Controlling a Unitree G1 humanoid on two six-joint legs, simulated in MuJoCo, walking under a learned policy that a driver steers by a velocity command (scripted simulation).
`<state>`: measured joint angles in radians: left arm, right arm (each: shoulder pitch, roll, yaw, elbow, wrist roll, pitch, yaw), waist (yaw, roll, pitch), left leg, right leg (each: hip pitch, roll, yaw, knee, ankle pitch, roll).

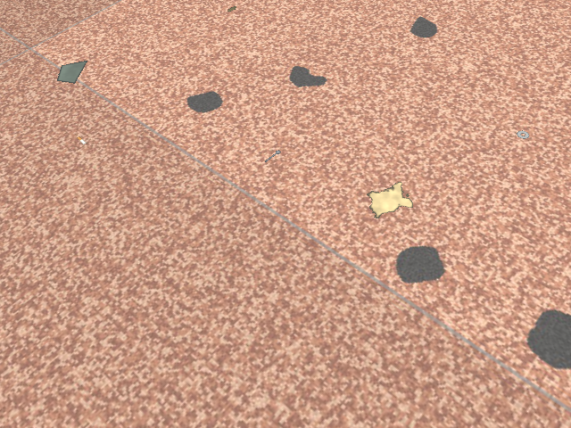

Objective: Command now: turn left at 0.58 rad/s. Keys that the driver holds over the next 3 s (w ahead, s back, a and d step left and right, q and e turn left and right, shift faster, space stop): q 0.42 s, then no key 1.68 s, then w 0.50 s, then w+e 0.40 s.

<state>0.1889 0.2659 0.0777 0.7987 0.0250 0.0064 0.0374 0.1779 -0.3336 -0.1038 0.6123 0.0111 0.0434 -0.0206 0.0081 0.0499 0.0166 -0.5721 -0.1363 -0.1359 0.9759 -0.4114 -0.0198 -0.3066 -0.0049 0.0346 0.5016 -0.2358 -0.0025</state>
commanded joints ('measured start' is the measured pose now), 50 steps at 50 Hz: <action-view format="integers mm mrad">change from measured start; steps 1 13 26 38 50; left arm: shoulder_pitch -122 -31 -45 -9 -41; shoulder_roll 110 223 128 193 97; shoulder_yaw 15 57 27 16 -22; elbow -111 -103 -87 -101 -91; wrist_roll -19 -42 -25 4 -14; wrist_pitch -11 9 8 -18 -30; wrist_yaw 16 3 -9 -29 -25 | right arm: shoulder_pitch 69 -32 -40 29 -2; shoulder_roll -85 -56 -96 -25 -10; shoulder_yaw -32 -8 -2 42 35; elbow -38 -127 -102 -27 11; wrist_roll -1 15 -12 -37 -25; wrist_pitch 7 15 -35 -47 -33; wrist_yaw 3 38 6 24 16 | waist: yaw -37 29 8 -38 0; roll -167 -255 80 -99 -58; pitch -49 -87 -137 -118 -39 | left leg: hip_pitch -95 167 449 246 324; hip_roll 60 143 322 164 138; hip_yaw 19 192 -124 -95 -34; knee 291 -299 -610 -474 -503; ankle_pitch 25 49 654 217 294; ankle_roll -46 -11 243 95 51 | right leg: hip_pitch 109 203 -267 250 103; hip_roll -238 -312 -33 -172 -71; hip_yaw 176 15 9 117 44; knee -187 -117 529 -77 -41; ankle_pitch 234 369 -102 416 81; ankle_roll -171 -184 85 -38 -34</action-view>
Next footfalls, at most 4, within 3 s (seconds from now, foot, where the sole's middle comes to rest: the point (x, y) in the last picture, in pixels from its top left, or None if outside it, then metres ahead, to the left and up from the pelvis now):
0.32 left None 0.01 0.15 -0.77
0.74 right None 0.09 -0.08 -0.77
2.46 left None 0.09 0.20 -0.77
2.96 right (270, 418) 0.50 0.12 -0.77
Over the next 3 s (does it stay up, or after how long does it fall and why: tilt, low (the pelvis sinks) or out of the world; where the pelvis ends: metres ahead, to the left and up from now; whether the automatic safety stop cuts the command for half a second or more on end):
stays up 0.32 0.16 -0.03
